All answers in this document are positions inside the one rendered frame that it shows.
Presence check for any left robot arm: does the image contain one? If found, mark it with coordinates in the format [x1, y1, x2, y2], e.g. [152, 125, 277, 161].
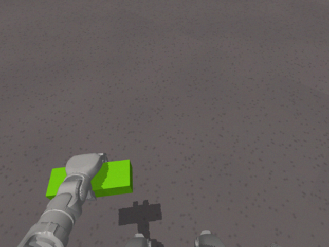
[17, 172, 91, 247]

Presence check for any left robot hand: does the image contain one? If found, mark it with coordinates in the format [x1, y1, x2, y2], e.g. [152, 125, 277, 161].
[65, 153, 108, 201]

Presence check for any carton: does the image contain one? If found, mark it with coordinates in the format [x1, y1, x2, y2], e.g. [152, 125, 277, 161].
[46, 160, 133, 200]

